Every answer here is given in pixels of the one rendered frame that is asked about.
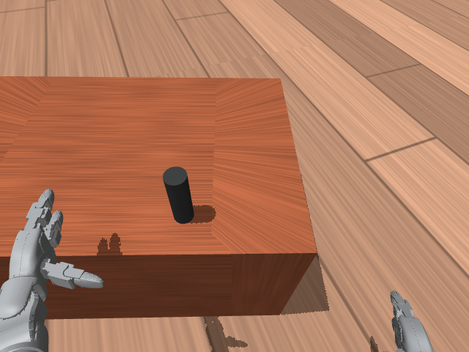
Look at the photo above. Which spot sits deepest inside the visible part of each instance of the left robot arm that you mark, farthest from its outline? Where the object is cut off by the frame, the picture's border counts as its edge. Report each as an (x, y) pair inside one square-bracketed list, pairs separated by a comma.
[(22, 315)]

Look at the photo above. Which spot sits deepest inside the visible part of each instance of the can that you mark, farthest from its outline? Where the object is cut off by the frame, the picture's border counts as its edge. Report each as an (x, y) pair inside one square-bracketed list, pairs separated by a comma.
[(177, 187)]

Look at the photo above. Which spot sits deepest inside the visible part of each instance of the right robot hand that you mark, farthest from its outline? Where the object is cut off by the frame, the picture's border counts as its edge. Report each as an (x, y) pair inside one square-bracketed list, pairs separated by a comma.
[(410, 334)]

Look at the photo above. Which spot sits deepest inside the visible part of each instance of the left robot hand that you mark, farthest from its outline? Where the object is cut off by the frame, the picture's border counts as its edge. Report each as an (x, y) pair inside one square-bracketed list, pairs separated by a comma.
[(33, 253)]

